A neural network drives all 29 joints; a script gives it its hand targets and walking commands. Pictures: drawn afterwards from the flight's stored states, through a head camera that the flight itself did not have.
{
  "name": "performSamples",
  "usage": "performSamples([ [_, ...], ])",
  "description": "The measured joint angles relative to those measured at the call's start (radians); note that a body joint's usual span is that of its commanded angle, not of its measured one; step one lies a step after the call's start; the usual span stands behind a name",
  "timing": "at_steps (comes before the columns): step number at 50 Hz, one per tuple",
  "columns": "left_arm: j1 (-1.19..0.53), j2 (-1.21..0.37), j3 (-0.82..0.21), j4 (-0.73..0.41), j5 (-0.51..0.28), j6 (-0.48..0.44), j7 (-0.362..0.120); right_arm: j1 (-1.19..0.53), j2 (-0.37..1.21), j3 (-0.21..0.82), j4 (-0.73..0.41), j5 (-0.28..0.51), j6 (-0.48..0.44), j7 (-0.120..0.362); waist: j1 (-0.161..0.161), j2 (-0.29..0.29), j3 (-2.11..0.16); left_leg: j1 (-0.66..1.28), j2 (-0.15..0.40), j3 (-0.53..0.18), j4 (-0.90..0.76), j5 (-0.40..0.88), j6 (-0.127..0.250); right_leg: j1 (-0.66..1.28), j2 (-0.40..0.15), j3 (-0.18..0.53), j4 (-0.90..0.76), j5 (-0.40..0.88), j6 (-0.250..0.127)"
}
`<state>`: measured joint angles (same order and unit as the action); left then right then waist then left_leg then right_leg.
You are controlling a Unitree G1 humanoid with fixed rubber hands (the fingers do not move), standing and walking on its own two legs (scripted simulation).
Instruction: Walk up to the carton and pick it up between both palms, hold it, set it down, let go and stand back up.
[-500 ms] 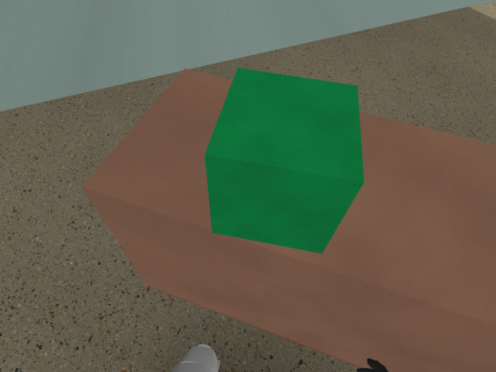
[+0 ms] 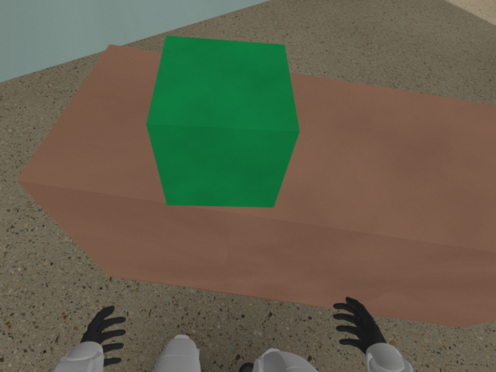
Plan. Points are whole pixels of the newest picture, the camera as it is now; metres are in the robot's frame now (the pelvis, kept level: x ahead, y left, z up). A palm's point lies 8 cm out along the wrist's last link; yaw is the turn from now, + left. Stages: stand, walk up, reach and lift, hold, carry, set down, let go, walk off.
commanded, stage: reach and lift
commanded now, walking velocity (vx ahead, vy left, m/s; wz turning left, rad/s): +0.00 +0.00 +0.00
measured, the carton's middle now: (223, 127) +0.53 +0.09 +0.03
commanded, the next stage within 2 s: none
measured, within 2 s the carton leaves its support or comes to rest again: neither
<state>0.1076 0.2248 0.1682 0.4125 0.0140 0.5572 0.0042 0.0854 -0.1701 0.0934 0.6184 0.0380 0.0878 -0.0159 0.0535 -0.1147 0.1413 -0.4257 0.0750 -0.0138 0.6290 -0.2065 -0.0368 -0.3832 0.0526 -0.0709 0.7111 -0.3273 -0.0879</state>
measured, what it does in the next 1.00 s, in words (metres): shifts its weight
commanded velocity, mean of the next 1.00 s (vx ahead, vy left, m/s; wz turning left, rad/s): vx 0.00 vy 0.00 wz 0.00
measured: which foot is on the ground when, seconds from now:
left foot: down 0.00-1.00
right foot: down 0.00-1.00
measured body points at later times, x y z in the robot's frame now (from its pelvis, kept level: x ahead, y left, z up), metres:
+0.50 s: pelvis +0.03 +0.06 +0.02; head +0.07 +0.08 +0.47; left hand +0.18 +0.28 -0.09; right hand +0.21 -0.15 -0.07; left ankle +0.08 +0.18 -0.72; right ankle +0.03 -0.05 -0.72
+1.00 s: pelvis +0.05 +0.05 +0.02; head +0.05 +0.07 +0.47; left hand +0.22 +0.28 -0.06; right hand +0.24 -0.16 -0.05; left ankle +0.08 +0.18 -0.72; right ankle +0.03 -0.05 -0.72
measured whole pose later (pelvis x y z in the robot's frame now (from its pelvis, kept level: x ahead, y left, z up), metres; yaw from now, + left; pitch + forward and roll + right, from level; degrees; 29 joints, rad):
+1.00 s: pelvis +0.05 +0.05 +0.02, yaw -1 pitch -2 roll +0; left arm 0.20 0.21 -0.03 0.60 -0.11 -0.10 0.08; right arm 0.15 -0.15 -0.03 0.76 0.09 -0.27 0.06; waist 0.04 -0.04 0.01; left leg -0.22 0.04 0.04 0.46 -0.21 -0.02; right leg -0.15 0.02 -0.02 0.46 -0.28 -0.02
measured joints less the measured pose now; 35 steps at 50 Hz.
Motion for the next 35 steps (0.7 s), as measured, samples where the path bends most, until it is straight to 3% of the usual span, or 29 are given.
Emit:
performSamples([
  [7, 0.052, 0.012, -0.044, -0.059, -0.048, -0.061, 0.038, 0.037, 0.054, -0.053, -0.060, -0.033, -0.018, 0.004, 0.023, 0.013, 0.021, -0.029, -0.002, 0.014, 0.017, 0.007, -0.029, -0.031, -0.010, 0.007, 0.016, 0.000, 0.012],
  [13, 0.084, 0.022, -0.092, -0.088, -0.090, -0.129, 0.051, 0.021, 0.089, -0.098, -0.051, -0.064, -0.074, 0.013, 0.019, 0.042, 0.024, -0.017, -0.009, 0.025, 0.008, 0.003, -0.014, -0.006, -0.019, 0.015, -0.022, 0.014, 0.029],
  [24, 0.107, -0.026, -0.171, 0.022, -0.088, -0.334, 0.083, 0.023, 0.052, -0.142, 0.076, -0.068, -0.222, 0.078, -0.015, 0.071, -0.049, 0.075, -0.028, 0.042, -0.093, 0.017, 0.022, 0.111, -0.034, 0.031, -0.182, 0.065, 0.066],
  [35, 0.112, -0.075, -0.195, 0.110, -0.046, -0.495, 0.107, 0.065, 0.021, -0.143, 0.150, -0.006, -0.311, 0.106, -0.023, 0.058, -0.101, 0.170, -0.038, 0.059, -0.168, 0.021, 0.032, 0.207, -0.041, 0.051, -0.271, 0.083, 0.078],
])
